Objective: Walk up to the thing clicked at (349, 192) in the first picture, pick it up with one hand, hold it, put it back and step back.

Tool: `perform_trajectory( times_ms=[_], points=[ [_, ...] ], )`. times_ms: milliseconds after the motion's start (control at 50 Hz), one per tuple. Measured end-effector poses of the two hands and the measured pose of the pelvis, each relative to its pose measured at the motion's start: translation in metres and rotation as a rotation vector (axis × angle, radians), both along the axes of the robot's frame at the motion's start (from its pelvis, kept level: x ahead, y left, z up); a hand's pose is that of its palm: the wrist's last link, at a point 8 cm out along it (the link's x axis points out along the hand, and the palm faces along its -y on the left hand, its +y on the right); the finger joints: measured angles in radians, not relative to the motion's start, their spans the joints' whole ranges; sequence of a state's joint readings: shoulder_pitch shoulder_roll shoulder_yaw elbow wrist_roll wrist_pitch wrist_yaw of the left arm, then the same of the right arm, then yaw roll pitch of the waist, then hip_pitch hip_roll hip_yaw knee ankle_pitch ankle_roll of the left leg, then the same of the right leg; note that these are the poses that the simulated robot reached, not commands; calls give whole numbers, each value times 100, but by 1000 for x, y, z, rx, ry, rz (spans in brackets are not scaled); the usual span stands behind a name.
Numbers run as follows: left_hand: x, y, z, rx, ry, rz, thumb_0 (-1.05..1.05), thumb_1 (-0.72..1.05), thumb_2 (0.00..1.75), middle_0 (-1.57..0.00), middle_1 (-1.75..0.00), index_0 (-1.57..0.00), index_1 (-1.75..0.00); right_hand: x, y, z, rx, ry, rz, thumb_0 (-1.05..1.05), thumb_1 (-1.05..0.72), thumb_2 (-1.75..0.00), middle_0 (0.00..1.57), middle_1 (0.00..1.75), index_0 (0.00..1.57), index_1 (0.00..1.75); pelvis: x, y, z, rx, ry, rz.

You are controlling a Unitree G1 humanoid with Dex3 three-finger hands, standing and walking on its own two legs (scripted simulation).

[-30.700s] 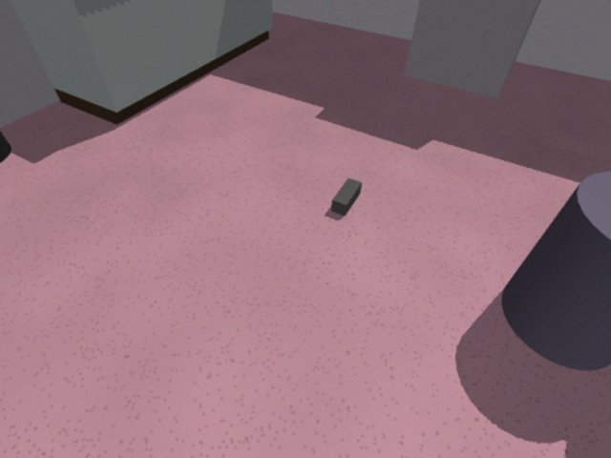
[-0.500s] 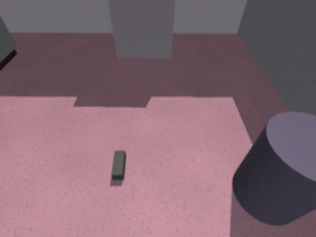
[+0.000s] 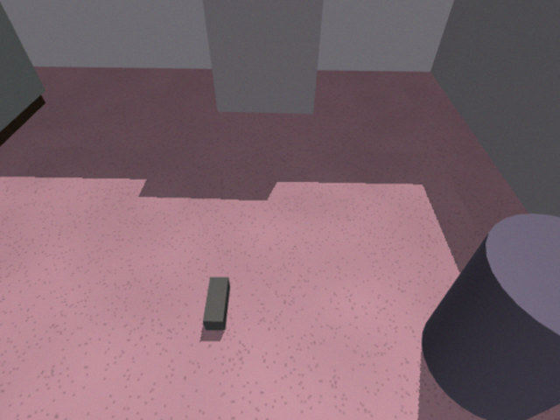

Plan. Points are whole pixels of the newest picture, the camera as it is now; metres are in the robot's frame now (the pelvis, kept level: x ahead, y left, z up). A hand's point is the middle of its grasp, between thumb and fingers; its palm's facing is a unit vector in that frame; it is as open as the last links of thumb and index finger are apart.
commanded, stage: walk up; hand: left
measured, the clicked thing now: (217, 302) +0.72 +0.24 -0.74
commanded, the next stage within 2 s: none
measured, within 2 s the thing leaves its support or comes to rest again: neither
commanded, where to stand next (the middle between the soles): +0.34 +0.01 m, yaw -1 degrees
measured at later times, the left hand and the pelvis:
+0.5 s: hand (89, 409) +0.20 +0.32 -0.15, palm faces -0.06 -0.94 -0.35, open 7.4 cm; pelvis +0.15 +0.04 -0.01, yaw -1 degrees
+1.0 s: hand (148, 317) +0.37 +0.26 -0.16, palm faces -0.03 -0.93 -0.37, open 7.4 cm; pelvis +0.29 +0.00 -0.02, yaw -1 degrees
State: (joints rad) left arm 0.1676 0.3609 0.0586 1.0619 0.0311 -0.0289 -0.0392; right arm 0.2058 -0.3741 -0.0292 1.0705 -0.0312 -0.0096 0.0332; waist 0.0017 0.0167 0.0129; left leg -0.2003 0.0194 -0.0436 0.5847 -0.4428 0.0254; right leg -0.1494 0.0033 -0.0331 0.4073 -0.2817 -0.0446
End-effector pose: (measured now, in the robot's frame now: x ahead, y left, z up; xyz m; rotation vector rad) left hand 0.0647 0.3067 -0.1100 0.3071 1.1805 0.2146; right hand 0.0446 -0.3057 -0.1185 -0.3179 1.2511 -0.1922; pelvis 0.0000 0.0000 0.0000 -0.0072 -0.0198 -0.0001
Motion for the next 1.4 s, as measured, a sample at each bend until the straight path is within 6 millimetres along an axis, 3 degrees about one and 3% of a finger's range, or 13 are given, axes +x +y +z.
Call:
perform_trajectory(
  times_ms=[140,240,380,480,640,720,860,940,1020,1080,1160,1300,1400],
  points=[
    [-26,42,-6,18,83,72,1,90,90,-21,-30,-21,-30,45,8,11,-53,-9,56,1,-91,-89,20,30,20,30,28,25,-5,-25,-19,24],
    [-11,70,-26,24,160,62,1,91,90,-20,-30,-21,-30,72,25,14,-94,-87,42,1,-91,-89,20,30,20,30,56,46,-18,10,-32,12],
    [62,69,-15,-1,95,3,1,91,90,-20,-30,-20,-30,88,39,24,-71,-70,-6,1,-91,-89,20,30,20,30,103,50,-5,14,-38,7],
    [122,59,-7,2,52,-45,1,91,90,-20,-30,-20,-30,111,36,18,-48,-65,-20,1,-90,-89,20,30,20,30,139,44,-5,23,-45,-7],
    [233,20,-1,43,-69,-97,1,91,90,-20,-30,-20,-30,172,5,-23,-3,-59,-37,1,-90,-89,20,30,20,30,204,12,-27,8,-48,-14],
    [262,-1,11,39,-146,-85,1,91,90,-20,-30,-21,-30,213,0,-22,19,-58,-1,1,-91,-89,20,30,20,30,228,0,-20,40,-55,-17],
    [276,-10,18,46,-79,-74,0,91,90,-21,-30,-21,-30,275,-12,-3,6,-116,17,1,-91,-89,20,30,20,30,267,-5,-7,24,-37,-33],
    [286,-6,6,45,-42,-69,1,90,90,-21,-30,-21,-30,293,-12,-2,-26,-89,19,1,-91,-89,20,30,20,30,282,-3,-11,4,-28,-28],
    [299,4,-19,23,-31,-48,1,90,90,-21,-30,-21,-30,309,-4,-7,-62,-69,29,1,-91,-89,20,30,20,30,294,5,-24,-7,-31,-14],
    [309,7,-32,5,-21,-18,1,91,90,-21,-30,-21,-30,319,6,-5,-67,-68,40,1,-91,-89,20,30,20,30,295,8,-27,11,-34,-10],
    [314,4,-35,-8,-4,-25,1,91,90,-20,-30,-21,-30,334,12,1,-63,-109,50,1,-91,-89,20,30,20,30,291,7,-23,-11,-25,-10],
    [295,2,-30,41,7,-31,1,91,90,-20,-30,-21,-30,356,2,-5,-37,-197,73,1,-90,-89,20,30,20,30,279,-4,-30,-6,-12,-35],
    [263,-3,-15,81,31,-27,1,91,90,-20,-30,-21,-30,350,-2,-12,6,-191,45,1,-91,-89,20,30,20,30,272,-10,-25,-6,-33,-34]
  ],
)
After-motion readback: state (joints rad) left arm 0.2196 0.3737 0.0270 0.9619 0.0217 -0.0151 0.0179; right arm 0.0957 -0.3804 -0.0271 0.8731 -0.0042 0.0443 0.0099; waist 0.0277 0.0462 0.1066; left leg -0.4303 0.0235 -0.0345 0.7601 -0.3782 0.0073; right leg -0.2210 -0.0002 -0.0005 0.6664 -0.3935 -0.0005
